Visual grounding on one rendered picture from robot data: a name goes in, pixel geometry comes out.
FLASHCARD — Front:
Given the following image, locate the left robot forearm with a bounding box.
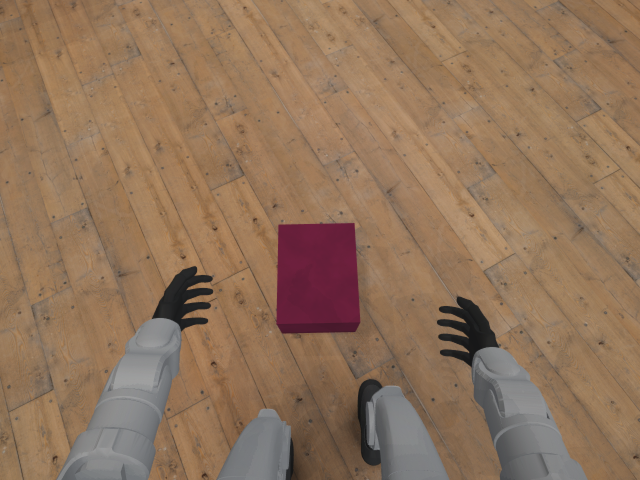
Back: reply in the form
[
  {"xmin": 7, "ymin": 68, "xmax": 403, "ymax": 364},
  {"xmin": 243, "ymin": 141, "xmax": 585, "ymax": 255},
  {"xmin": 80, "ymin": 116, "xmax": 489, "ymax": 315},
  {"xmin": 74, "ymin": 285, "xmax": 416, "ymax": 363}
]
[{"xmin": 56, "ymin": 318, "xmax": 181, "ymax": 480}]

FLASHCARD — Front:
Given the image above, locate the right robot forearm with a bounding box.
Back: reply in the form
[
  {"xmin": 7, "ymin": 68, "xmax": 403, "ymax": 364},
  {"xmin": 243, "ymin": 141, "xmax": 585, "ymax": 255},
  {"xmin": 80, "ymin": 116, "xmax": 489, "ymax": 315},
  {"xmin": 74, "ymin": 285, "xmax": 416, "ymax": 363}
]
[{"xmin": 472, "ymin": 347, "xmax": 588, "ymax": 480}]

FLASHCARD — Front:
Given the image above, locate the right robot hand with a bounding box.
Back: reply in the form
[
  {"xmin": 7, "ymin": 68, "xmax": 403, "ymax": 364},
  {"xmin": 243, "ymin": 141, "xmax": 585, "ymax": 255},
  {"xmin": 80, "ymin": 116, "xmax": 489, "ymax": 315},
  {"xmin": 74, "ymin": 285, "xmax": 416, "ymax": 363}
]
[{"xmin": 437, "ymin": 297, "xmax": 499, "ymax": 368}]

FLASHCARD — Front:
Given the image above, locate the left robot thigh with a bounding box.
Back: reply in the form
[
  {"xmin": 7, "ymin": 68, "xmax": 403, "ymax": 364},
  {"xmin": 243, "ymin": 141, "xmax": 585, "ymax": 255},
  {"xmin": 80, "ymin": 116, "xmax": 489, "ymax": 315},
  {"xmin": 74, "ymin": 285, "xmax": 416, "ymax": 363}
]
[{"xmin": 216, "ymin": 417, "xmax": 291, "ymax": 480}]

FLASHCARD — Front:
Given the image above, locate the right robot foot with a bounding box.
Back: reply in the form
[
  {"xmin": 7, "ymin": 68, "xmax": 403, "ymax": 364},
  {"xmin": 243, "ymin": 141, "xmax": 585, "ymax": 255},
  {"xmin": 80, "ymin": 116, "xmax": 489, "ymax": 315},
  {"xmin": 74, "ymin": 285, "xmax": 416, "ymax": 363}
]
[{"xmin": 358, "ymin": 379, "xmax": 382, "ymax": 466}]

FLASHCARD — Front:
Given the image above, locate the left robot hand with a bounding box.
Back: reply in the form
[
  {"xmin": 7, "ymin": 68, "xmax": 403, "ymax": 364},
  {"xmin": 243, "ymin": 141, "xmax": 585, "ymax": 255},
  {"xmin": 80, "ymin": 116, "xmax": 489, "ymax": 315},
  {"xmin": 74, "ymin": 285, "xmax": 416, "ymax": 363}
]
[{"xmin": 152, "ymin": 266, "xmax": 213, "ymax": 331}]

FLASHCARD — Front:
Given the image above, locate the carton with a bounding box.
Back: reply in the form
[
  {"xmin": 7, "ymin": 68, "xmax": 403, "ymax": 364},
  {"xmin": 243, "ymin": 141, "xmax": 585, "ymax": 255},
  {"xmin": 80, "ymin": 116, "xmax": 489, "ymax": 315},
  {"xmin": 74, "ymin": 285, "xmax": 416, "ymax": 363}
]
[{"xmin": 276, "ymin": 223, "xmax": 360, "ymax": 334}]

